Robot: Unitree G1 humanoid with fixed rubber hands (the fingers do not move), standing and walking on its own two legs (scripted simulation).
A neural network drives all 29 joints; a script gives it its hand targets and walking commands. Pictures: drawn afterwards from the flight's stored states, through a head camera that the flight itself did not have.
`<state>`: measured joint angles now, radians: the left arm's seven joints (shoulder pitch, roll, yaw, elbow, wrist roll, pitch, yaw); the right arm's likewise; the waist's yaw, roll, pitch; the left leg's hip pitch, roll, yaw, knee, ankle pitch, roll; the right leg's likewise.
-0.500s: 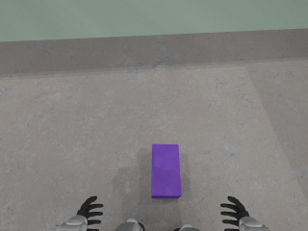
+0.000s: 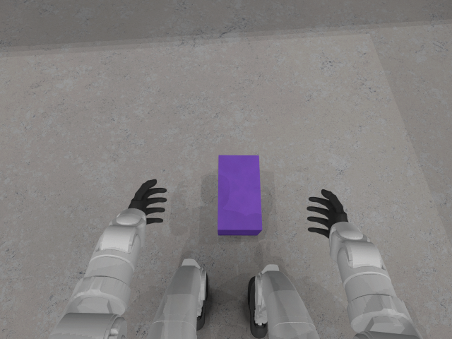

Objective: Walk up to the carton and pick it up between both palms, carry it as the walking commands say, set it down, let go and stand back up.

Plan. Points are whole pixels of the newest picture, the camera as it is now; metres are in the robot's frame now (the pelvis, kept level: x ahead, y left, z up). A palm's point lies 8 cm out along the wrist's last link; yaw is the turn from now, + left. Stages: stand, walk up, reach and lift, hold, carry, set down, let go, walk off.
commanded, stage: reach and lift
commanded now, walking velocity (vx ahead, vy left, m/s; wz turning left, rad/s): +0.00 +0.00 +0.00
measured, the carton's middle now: (238, 196) +0.51 -0.04 -0.62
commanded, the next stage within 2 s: none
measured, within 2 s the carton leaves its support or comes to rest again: neither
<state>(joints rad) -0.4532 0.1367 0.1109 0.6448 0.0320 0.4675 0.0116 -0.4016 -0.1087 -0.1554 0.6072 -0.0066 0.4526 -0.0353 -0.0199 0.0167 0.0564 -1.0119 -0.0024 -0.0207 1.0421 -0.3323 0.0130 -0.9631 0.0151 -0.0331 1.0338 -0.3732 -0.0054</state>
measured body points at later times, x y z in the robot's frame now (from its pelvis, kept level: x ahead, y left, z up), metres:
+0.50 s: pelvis +0.02 +0.01 -0.03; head +0.28 +0.01 +0.34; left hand +0.48 +0.14 -0.14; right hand +0.46 -0.21 -0.14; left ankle +0.09 +0.11 -0.66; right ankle +0.07 -0.12 -0.66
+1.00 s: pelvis +0.01 -0.01 -0.08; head +0.32 -0.01 +0.25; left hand +0.50 +0.13 -0.22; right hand +0.49 -0.21 -0.21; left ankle +0.09 +0.11 -0.66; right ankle +0.07 -0.12 -0.66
